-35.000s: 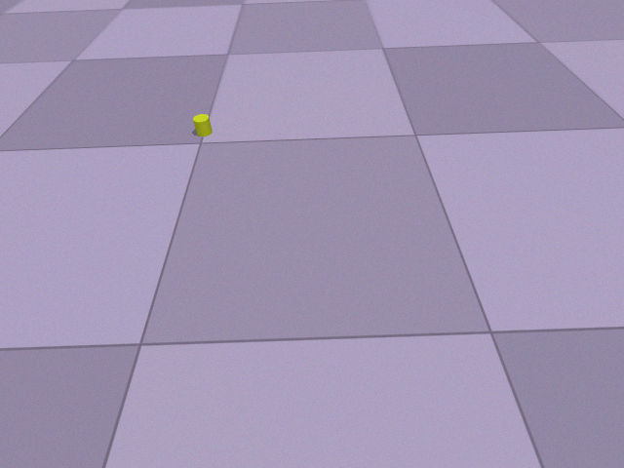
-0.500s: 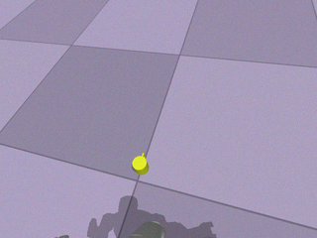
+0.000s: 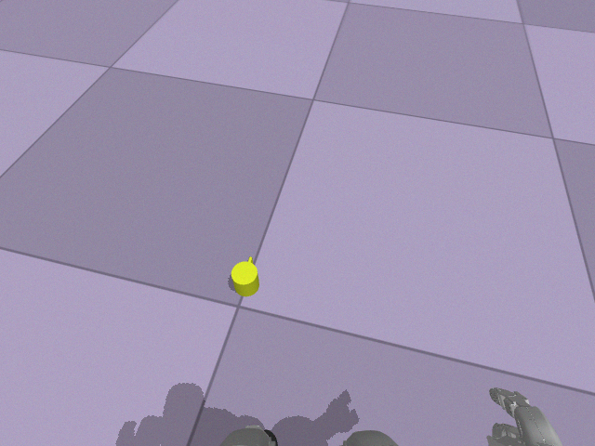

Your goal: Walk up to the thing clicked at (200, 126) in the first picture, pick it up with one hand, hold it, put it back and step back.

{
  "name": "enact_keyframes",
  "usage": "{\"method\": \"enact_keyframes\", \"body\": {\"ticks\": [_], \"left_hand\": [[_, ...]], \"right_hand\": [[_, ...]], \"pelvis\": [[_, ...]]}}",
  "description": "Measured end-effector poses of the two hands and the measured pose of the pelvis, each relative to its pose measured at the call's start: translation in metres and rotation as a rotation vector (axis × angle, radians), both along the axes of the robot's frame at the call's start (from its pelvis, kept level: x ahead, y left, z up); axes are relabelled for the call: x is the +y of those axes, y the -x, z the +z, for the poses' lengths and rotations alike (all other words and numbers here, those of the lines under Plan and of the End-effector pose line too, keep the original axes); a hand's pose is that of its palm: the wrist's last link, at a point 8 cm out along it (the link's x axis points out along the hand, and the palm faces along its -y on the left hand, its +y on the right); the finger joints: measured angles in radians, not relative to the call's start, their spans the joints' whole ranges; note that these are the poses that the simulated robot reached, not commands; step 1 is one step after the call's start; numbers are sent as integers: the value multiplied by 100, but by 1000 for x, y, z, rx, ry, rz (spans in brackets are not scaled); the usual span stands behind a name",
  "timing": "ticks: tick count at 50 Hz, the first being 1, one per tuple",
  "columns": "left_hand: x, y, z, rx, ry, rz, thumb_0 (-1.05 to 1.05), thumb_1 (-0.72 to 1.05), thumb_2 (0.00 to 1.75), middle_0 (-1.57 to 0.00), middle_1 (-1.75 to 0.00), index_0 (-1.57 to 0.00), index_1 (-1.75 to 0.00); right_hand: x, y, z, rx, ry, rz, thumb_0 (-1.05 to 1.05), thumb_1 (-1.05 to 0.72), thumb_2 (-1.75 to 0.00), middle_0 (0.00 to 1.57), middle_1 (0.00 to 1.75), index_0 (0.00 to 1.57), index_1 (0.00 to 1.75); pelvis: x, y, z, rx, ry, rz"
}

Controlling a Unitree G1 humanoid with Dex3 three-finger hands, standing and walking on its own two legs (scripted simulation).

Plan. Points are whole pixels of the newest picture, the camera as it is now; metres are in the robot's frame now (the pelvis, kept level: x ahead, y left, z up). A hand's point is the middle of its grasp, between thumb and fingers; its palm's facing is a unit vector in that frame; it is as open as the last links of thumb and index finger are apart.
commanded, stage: step back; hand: left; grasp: from above
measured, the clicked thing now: (247, 275) +0.71 +0.22 -0.71
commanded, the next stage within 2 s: none
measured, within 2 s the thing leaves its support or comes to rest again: neither
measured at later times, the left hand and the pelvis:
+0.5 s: hand out of the picture -0.04 +0.27 -0.13, palm faces +0.05 -0.89 -0.46, open 7.4 cm; pelvis -0.17 -0.01 -0.01, yaw +4 degrees
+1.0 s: hand out of the picture -0.29 +0.26 -0.14, palm faces -0.02 -0.90 -0.43, open 7.4 cm; pelvis -0.32 -0.01 +0.00, yaw -3 degrees
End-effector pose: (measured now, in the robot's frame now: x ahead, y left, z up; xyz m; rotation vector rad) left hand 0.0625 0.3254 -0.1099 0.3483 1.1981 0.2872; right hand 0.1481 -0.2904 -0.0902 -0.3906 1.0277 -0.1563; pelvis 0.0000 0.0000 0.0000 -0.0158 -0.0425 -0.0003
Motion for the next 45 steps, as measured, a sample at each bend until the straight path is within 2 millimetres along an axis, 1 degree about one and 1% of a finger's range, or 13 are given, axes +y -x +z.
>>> {"method": "enact_keyframes", "body": {"ticks": [3,7,10,13,15,18,22,27,29,32,38,42,45], "left_hand": [[-6,28,-3,42,-10,-20,1,91,89,-20,-30,-20,-30],[-19,68,-2,72,-26,-35,1,91,89,-20,-30,-20,-30],[-30,101,9,86,-27,-30,1,91,89,-20,-30,-20,-30],[-33,123,24,101,-45,-22,1,90,89,-20,-30,-20,-30],[-32,127,31,94,-56,-18,1,90,89,-21,-30,-20,-30],[-29,120,37,30,-74,-36,1,90,89,-21,-30,-21,-30],[-23,112,33,-86,-80,-54,1,90,89,-21,-30,-20,-30],[-9,121,10,-176,-37,-55,1,90,89,-20,-30,-20,-30],[-8,133,3,-172,-8,-46,1,90,89,-20,-30,-20,-30],[-10,157,1,-136,25,-35,1,90,89,-20,-30,-20,-30],[-9,221,1,-69,35,-21,1,90,89,-20,-30,-20,-30],[-10,269,-5,7,7,-42,1,90,89,-20,-30,-20,-30],[-17,307,-5,55,-10,-43,1,91,89,-20,-30,-20,-30]], "right_hand": [[-7,25,-10,-13,-18,-14,0,-90,-90,21,30,21,30],[-25,66,-32,1,-43,-59,0,-90,-90,21,30,21,30],[-34,105,-40,56,-58,-105,0,-91,-90,21,30,20,30],[-39,145,-36,121,-71,-135,1,-91,-90,21,30,20,30],[-44,172,-35,153,-62,-147,1,-91,-90,21,30,20,30],[-48,211,-37,219,-33,-147,1,-91,-90,21,30,20,30],[-43,248,-41,292,5,-119,1,-91,-90,21,30,20,30],[-24,270,-40,264,31,-78,1,-91,-90,21,30,20,30],[-15,278,-33,232,27,-70,1,-91,-90,21,30,20,30],[-9,288,-19,187,26,-57,1,-91,-90,21,30,20,30],[-10,289,-3,95,40,-32,1,-90,-90,21,30,21,30],[-17,295,-9,25,24,-23,0,-90,-90,21,30,21,30],[-25,311,-22,4,1,-43,0,-90,-90,21,30,21,30]], "pelvis": [[-5,24,-6,-7,-12,-27],[-13,57,-16,-18,-4,-49],[-18,75,-11,-23,-12,-36],[-20,89,1,-9,-70,-58],[-20,98,6,8,-73,-37],[-18,115,6,25,-64,-14],[-13,143,-1,22,-42,32],[-1,185,-15,-10,-51,69],[3,199,-14,-24,-65,50],[7,216,-6,-19,-12,62],[5,253,1,15,-2,14],[-1,283,-6,15,-17,-30],[-5,306,-12,-12,24,-39]]}}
